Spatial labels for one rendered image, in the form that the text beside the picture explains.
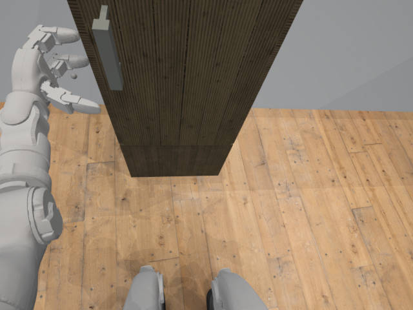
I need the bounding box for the cupboard door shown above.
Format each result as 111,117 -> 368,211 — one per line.
76,0 -> 297,145

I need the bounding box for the right robot shin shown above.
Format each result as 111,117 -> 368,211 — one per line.
213,268 -> 231,310

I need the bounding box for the robot left hand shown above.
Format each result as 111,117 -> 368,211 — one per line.
11,25 -> 101,114

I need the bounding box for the robot left thigh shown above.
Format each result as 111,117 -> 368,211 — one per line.
123,271 -> 165,310

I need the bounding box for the left robot forearm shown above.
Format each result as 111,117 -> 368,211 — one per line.
0,91 -> 52,193

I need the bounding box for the robot left upper arm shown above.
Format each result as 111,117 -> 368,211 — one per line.
0,187 -> 63,310

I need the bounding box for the handle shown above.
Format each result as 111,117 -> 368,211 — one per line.
92,5 -> 123,90

